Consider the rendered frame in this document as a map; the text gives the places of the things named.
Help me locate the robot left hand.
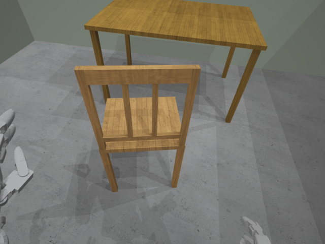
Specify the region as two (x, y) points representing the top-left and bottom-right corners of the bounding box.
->
(0, 109), (34, 211)

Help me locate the robot right hand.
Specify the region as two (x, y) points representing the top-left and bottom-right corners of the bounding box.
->
(240, 216), (271, 244)

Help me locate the table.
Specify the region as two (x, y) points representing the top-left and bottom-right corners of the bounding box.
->
(84, 0), (268, 123)

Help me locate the chair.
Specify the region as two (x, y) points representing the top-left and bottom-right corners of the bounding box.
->
(74, 65), (201, 192)

